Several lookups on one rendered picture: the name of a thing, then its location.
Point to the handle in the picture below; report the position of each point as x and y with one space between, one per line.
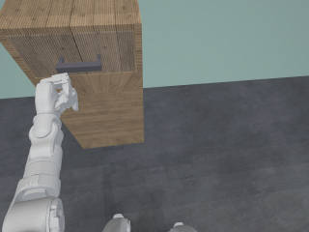
78 67

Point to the robot left thigh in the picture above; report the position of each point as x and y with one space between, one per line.
117 224

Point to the robot left forearm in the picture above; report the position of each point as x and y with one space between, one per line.
43 166

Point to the drawer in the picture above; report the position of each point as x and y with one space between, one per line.
41 52

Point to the robot left hand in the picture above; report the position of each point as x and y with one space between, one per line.
48 100

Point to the robot left shin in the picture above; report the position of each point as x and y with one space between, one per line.
118 216

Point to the robot left upper arm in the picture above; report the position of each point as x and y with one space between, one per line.
36 215

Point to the cabinet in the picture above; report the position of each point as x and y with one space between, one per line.
110 104

